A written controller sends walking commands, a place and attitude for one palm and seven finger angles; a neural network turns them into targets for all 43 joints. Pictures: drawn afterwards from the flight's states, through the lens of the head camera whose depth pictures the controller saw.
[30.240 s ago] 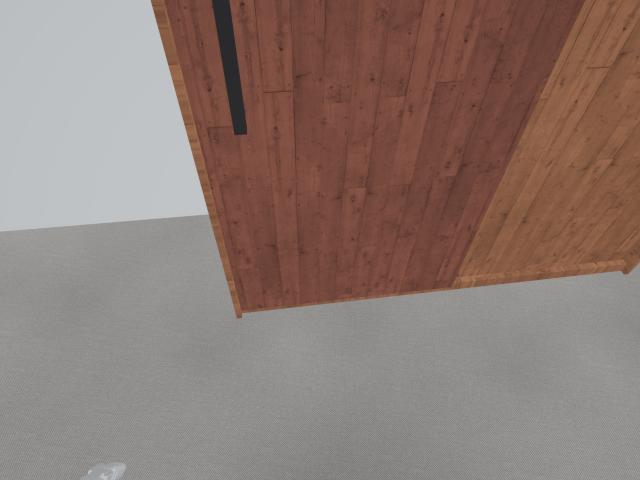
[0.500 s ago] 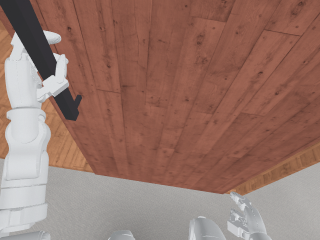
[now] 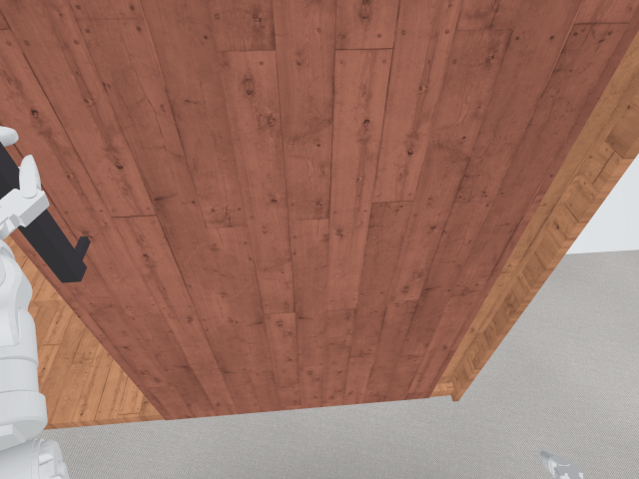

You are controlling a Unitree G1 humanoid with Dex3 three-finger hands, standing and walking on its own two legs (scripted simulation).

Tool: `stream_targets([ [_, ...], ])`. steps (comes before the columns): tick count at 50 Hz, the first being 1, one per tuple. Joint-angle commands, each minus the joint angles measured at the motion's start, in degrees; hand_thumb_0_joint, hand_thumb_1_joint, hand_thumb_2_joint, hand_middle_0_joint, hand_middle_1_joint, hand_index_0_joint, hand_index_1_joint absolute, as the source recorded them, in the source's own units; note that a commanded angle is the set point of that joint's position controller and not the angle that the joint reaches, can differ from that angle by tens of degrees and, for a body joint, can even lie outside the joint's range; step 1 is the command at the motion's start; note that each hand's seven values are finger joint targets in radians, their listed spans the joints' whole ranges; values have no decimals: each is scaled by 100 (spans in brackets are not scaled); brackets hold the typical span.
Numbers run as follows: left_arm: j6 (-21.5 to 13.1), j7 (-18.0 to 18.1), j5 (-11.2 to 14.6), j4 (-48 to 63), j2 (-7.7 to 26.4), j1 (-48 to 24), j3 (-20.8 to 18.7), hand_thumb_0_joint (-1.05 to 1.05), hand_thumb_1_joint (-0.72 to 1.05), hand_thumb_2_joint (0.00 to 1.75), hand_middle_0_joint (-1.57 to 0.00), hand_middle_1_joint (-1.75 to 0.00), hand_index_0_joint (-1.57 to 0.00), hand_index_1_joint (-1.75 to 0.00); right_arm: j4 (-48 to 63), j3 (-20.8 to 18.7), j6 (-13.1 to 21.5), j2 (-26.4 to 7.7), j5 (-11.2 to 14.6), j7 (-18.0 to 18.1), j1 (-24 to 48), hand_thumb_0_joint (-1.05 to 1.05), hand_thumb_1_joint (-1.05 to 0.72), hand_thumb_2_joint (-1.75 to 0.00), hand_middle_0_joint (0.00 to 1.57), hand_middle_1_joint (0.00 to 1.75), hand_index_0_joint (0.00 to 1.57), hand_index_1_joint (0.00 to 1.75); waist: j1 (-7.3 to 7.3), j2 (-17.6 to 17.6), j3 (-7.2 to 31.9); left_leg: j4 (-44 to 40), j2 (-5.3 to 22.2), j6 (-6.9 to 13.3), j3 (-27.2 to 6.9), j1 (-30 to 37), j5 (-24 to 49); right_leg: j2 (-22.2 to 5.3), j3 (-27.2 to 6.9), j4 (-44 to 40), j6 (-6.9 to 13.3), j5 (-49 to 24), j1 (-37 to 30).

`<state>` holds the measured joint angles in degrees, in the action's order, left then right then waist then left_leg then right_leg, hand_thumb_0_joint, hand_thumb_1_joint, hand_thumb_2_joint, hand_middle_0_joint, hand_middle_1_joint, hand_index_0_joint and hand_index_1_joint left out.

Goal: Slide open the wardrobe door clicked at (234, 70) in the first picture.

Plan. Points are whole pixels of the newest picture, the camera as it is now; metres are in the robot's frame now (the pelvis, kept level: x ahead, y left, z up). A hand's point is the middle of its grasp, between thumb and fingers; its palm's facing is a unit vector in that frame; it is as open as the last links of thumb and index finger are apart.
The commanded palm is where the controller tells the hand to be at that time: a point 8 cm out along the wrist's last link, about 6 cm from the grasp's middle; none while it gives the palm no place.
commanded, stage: stop walking and hold the door there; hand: left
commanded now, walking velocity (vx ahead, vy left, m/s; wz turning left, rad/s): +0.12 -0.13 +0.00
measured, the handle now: (15, 169) +0.39 +0.36 +0.21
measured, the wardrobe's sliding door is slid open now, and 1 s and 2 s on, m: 0.67 0.67 0.67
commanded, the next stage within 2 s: loosen the grip on the handle in 1.94 s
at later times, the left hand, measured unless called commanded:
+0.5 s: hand (28, 195) +0.36 +0.33 +0.20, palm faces +0.55 -0.81 -0.20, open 6.1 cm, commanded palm +0.31 +0.35 +0.17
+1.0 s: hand (27, 197) +0.36 +0.33 +0.20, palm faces +0.48 -0.85 -0.23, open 5.8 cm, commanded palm +0.31 +0.35 +0.17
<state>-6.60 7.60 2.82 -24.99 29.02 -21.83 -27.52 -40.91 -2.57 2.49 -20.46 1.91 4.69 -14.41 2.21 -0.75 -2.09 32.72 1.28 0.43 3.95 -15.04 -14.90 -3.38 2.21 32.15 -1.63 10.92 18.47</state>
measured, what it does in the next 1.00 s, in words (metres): steps on the spot: right foot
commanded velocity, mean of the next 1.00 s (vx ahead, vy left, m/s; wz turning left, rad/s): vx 0.08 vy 0.06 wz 0.05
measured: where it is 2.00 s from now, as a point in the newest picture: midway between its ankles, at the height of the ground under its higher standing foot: outside the picture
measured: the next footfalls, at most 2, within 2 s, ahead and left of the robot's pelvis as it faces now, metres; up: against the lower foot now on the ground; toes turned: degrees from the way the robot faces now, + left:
right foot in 0.30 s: -0.01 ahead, -0.13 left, +0.00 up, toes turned -9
right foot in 1.46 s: -0.03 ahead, -0.05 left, +0.00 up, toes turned -4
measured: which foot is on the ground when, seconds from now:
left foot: down 0.00-1.00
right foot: down 0.00-0.00, up 0.02-0.28, down 0.30-1.00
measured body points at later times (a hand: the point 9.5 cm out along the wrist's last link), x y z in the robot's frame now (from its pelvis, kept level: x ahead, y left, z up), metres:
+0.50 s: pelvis -0.04 +0.00 +0.01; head -0.04 -0.01 +0.46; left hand +0.32 +0.37 +0.21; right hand +0.05 -0.28 -0.10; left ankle +0.03 +0.11 -0.73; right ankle -0.05 -0.12 -0.73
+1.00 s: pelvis -0.05 +0.03 +0.00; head -0.05 +0.01 +0.45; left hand +0.33 +0.37 +0.21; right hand +0.01 -0.26 -0.12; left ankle +0.01 +0.12 -0.72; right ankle -0.05 -0.12 -0.73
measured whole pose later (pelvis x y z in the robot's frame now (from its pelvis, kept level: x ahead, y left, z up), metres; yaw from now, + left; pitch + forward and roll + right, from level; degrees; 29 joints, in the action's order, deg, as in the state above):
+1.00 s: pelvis -0.05 +0.03 +0.00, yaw -3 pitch -2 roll +0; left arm -11.4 4.8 1.8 -44.5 31.9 -32.5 -22.4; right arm -43.0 -1.2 0.4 -18.0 2.4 5.0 -18.6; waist 1.2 -2.5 -1.2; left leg 38.0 0.6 0.2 4.4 -20.8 -20.1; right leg -4.9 4.3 31.8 -2.5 16.9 12.7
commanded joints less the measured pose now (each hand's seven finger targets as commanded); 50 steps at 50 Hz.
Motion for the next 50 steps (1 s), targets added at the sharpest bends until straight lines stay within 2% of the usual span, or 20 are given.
stream_targets([
  [1,-527,-45,-165,1442,1182,-1656,472,0,90,90,-45,-140,-45,-140,964,17,262,-326,38,31,608,0,-90,-90,20,30,20,30,-138,-1914,965,-2375,1916,655,-2311,93,-892,339,-79,1574,117,1598,286],
  [3,-470,25,-182,1306,1657,-1667,182,0,90,90,-45,-140,-45,-140,878,-28,277,-335,47,86,493,0,-90,-90,20,30,20,30,-225,-1181,783,-2098,1886,790,-2094,96,-523,172,-327,1916,88,1195,402],
  [5,-389,-44,-185,1256,1329,-1646,438,0,90,90,-45,-140,-45,-140,817,-13,305,-349,33,72,357,0,-90,-90,20,30,20,30,-199,-1117,911,-1791,1607,700,-1435,499,463,226,-55,1442,28,1181,336],
  [6,-360,-65,-185,1257,1345,-1693,437,0,90,90,-45,-140,-45,-140,810,-4,320,-381,32,75,292,0,-90,-90,20,30,20,30,-187,-1348,983,-1726,1547,643,-1236,663,721,273,52,1210,22,1216,284],
  [9,-263,-98,-141,1045,1424,-1639,466,0,90,90,-45,-140,-45,-140,798,78,329,-383,10,99,188,0,-90,-90,20,30,20,30,-131,-1490,1108,-1589,1500,562,-1085,847,1041,354,245,434,15,1204,-26],
  [13,-209,-112,-156,527,1806,-1644,203,0,90,90,-45,-140,-45,-140,760,116,306,-443,-10,107,185,0,-90,-90,20,30,20,30,-139,-1169,1228,-1115,1188,267,-571,417,800,209,199,-968,88,389,-963],
  [16,-265,-70,-213,293,2254,-1802,-154,0,90,90,-45,-140,-45,-140,751,104,302,-342,-61,98,125,0,-90,-90,20,30,20,30,-50,-513,1453,-484,779,-38,-55,163,747,-572,-377,-825,384,-987,-1052],
  [17,-218,-42,-157,-87,2495,-1630,-472,0,90,90,-45,-140,-45,-140,700,57,261,-354,38,118,14,0,-90,-90,20,30,20,30,-138,363,1577,-207,640,-61,23,78,749,-601,-538,-868,365,-1276,-1093],
  [18,-153,-62,-103,-404,2438,-1576,-383,0,90,90,-45,-140,-45,-140,683,51,223,-361,84,140,61,0,-90,-90,20,30,20,30,-143,756,1526,-100,559,-66,20,-4,669,-723,-646,-903,416,-1750,-1149],
  [19,-143,-82,-108,-487,2448,-1711,-398,0,90,90,-45,-140,-45,-140,713,57,209,-344,99,146,124,0,-90,-90,20,30,20,30,-146,834,1439,-6,487,-70,-11,-67,517,-792,-776,-931,417,-1951,-1056],
  [22,-177,-128,-142,-697,2204,-1967,-128,0,90,90,-45,-140,-45,-140,675,61,186,-372,100,179,135,0,-90,-90,20,30,20,30,-110,367,1245,-310,529,-38,-87,263,634,-688,-593,-909,334,-1203,-567],
  [24,-217,-136,-160,-714,2074,-2010,55,0,90,90,-45,-140,-45,-140,682,46,147,-449,86,202,139,0,-90,-90,20,30,20,30,-106,-291,1131,-625,823,62,-334,511,948,-359,-290,-776,199,-323,-231],
  [26,-275,-143,-162,-702,1867,-2093,233,0,90,90,-45,-140,-45,-140,727,36,154,-473,80,196,178,0,-90,-90,20,30,20,30,-124,-445,1017,-903,1042,155,-616,366,619,-135,-167,-687,129,257,-173],
  [34,-337,-116,-177,-1127,2115,-2140,134,0,90,90,-45,-140,-45,-140,711,-13,162,-546,111,224,20,0,-90,-90,20,30,20,30,-129,-316,1045,-842,890,91,-396,267,329,-226,-305,-890,179,288,-242],
  [36,-377,-159,-175,-1065,1870,-2388,379,0,90,90,-45,-140,-45,-140,731,-3,188,-525,119,203,27,0,-90,-90,20,30,20,30,-90,-247,1044,-774,843,52,-383,341,119,-279,-378,-978,222,589,-78],
  [40,-397,-160,-186,-1245,1980,-2393,304,0,90,90,-45,-140,-45,-140,692,6,185,-542,111,210,-10,0,-90,-90,20,30,20,30,-107,-222,1039,-798,874,83,-426,316,254,-241,-332,-917,191,492,-107],
  [43,-405,-156,-194,-1518,2237,-2389,168,0,90,90,-45,-140,-45,-140,609,-80,87,-559,114,183,-67,0,-90,-90,20,30,20,30,-104,267,914,-196,452,47,-83,24,-337,-898,-832,-1375,382,1117,-171],
  [46,-467,-182,-216,-1560,2264,-2569,77,0,90,90,-45,-140,-45,-140,589,-118,69,-520,71,137,52,0,-90,-90,20,30,20,30,-259,948,591,842,133,-59,-200,-888,-674,-1808,-1623,-1685,800,971,-613],
  [48,-509,-234,-191,-1327,1936,-2788,380,0,90,90,-45,-140,-45,-140,511,-120,88,-521,42,106,112,0,-90,-90,20,30,20,30,-248,1019,606,870,181,-30,-369,-1041,-839,-2059,-1458,-1341,875,-18,-1032],
  [50,-548,-269,-178,-1171,1589,-2843,552,0,90,90,-45,-140,-45,-140,473,-105,91,-406,9,65,70,0,-90,-90,20,30,20,30,-132,1268,589,166,228,-6,-314,-186,-511,-1919,-841,-930,607,1,-454],
])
